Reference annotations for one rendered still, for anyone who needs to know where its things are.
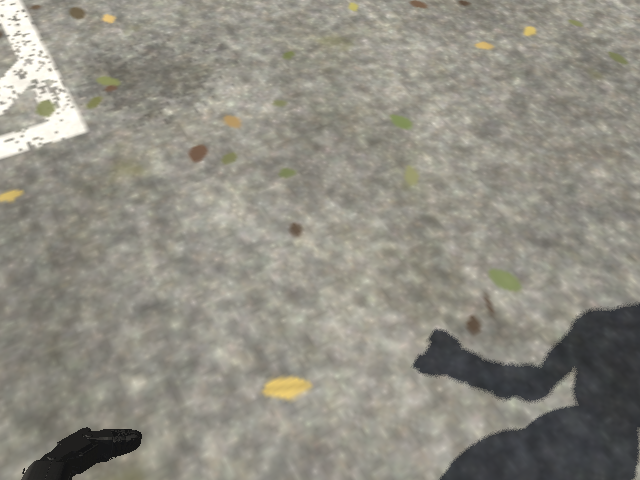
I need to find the robot left hand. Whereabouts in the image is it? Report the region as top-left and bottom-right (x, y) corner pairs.
(21, 427), (142, 480)

